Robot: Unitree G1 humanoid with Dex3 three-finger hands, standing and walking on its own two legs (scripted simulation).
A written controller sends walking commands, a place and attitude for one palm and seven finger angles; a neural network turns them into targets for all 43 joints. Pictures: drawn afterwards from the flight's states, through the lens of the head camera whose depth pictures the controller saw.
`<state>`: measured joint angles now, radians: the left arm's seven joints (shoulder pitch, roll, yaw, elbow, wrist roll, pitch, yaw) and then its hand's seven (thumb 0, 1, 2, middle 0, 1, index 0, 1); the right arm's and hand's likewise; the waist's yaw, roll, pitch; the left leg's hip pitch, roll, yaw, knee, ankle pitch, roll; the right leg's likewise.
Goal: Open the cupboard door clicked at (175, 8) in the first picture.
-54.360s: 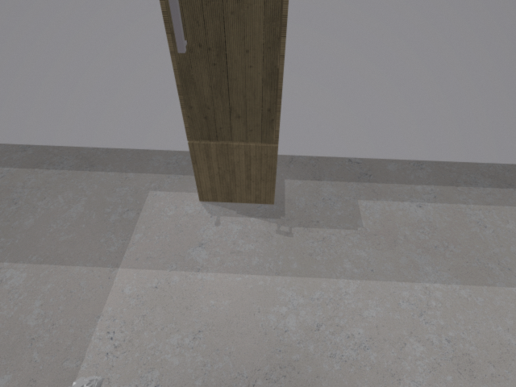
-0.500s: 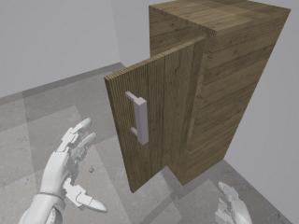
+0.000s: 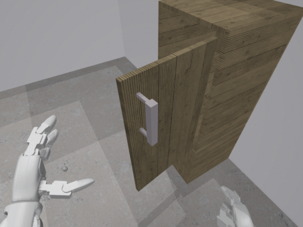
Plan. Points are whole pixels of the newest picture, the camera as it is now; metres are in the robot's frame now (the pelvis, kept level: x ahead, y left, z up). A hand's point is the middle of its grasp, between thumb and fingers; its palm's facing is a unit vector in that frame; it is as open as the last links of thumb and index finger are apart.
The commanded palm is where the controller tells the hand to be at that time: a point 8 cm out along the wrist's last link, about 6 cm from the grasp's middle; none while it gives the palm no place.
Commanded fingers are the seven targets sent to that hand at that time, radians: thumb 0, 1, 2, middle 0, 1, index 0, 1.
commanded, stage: draw the hand back to the body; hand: left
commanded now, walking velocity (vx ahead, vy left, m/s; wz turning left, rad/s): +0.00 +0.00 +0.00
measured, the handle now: (146, 119) +0.36 +0.06 +0.12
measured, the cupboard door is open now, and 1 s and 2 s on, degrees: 99 99 99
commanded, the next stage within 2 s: step back with the hand held close in 0.80 s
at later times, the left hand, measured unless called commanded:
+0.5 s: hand (38, 148) +0.22 +0.27 +0.16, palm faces +0.47 -0.79 -0.39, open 8.3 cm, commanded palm +0.17 +0.30 +0.17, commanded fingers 0.00 0.90 0.90 -0.20 -0.30 -0.20 -0.30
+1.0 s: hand (43, 147) +0.22 +0.26 +0.16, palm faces +0.46 -0.79 -0.40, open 7.4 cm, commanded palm +0.17 +0.29 +0.18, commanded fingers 0.00 0.90 0.90 -0.20 -0.30 -0.20 -0.30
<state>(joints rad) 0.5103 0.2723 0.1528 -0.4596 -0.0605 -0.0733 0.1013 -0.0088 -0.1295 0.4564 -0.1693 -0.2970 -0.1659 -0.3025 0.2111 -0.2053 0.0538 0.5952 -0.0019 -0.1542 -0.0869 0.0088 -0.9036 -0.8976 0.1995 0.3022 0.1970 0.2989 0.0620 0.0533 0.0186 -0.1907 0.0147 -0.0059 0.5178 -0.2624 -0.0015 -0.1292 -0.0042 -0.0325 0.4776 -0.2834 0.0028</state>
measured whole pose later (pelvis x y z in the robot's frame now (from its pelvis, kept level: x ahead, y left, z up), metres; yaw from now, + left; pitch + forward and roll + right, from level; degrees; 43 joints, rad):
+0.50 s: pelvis +0.03 +0.00 +0.01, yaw -1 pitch -3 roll +0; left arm 0.47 0.34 0.35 -0.38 -0.07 -0.08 0.13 0.01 0.72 0.82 -0.20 -0.30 -0.20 -0.30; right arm 0.18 -0.22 0.01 0.63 0.00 -0.09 -0.08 0.01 -0.90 -0.90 0.20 0.30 0.20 0.30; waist 0.07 0.05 0.02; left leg -0.11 0.01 0.01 0.44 -0.26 0.00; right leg -0.06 -0.01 -0.02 0.39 -0.27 0.01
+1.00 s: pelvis +0.02 -0.01 +0.01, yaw +0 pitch -3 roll -1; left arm 0.45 0.33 0.36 -0.37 -0.07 -0.10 0.12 0.02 0.89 0.89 -0.21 -0.30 -0.21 -0.30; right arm 0.18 -0.22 0.01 0.62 0.00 -0.06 -0.07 0.01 -0.90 -0.90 0.20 0.30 0.20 0.30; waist 0.06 0.07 0.02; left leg -0.14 0.03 -0.01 0.45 -0.26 -0.01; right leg -0.07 0.01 -0.03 0.37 -0.26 -0.01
